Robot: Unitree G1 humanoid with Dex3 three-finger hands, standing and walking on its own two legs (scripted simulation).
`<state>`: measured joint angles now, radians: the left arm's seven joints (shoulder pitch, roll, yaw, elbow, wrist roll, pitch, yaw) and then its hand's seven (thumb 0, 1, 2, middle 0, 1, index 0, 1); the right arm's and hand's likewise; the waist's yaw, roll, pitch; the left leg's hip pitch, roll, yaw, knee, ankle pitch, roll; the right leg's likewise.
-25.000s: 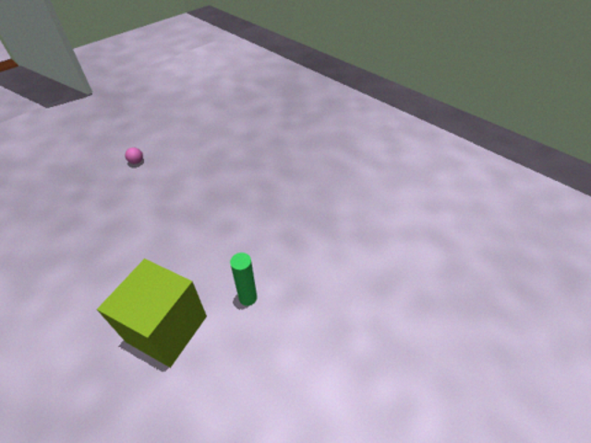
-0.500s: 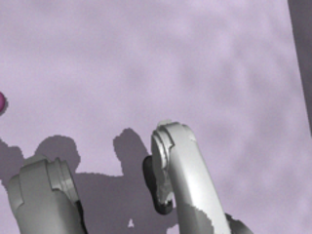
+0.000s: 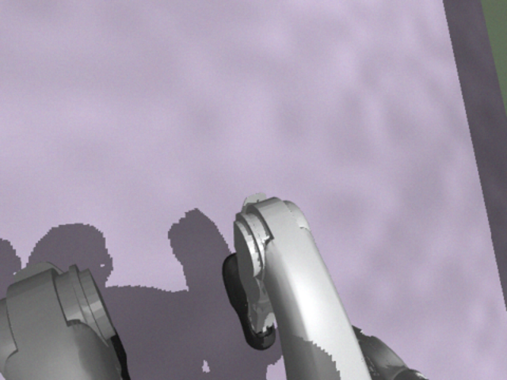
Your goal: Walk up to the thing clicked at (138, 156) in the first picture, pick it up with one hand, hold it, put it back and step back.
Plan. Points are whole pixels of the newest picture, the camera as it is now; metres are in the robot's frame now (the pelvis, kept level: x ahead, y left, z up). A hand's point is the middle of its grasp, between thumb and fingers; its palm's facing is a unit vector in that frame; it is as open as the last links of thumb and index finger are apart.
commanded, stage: close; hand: left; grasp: from above
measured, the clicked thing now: out of the picture +0.46 +0.33 -0.26
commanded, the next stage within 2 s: settle in 1.66 s
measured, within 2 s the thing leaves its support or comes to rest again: neither
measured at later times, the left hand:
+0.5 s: hand out of the picture +0.45 +0.33 -0.22, palm faces -0.43 -0.14 -0.89, open 12.6 cm
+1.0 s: hand out of the picture +0.45 +0.33 -0.23, palm faces -0.42 -0.14 -0.90, open 11.2 cm
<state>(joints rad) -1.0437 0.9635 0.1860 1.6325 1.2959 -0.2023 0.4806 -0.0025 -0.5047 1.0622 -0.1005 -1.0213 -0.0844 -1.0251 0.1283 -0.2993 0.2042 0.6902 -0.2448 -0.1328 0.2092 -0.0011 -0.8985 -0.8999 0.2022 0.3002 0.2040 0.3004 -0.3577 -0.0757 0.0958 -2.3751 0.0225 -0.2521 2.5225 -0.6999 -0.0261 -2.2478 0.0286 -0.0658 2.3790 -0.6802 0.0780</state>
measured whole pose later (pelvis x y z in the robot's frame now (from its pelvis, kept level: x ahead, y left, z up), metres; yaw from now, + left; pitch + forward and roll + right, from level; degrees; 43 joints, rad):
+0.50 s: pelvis +0.00 +0.00 -0.01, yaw -1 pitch +28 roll -14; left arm -1.05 1.00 0.16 1.73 1.35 -0.24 0.57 0.00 -0.34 0.95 -0.22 -1.05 -0.24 -1.02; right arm 0.11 -0.32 0.23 0.70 -0.28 -0.18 0.24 0.00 -0.90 -0.90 0.20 0.30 0.20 0.30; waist -0.37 -0.10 0.11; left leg -2.37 0.02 -0.27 2.56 -0.70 -0.02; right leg -2.23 0.04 -0.08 2.39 -0.67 0.08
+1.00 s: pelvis +0.00 +0.00 -0.01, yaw -2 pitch +27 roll -14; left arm -1.05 1.01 0.15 1.74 1.35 -0.25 0.61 0.00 -0.14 0.83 -0.37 -1.00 -0.38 -0.95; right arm 0.10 -0.33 0.25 0.70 -0.29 -0.22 0.27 0.00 -0.90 -0.90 0.20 0.30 0.20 0.30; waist -0.37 -0.12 0.13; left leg -2.36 0.02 -0.29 2.57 -0.71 -0.03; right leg -2.23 0.04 -0.09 2.40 -0.68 0.08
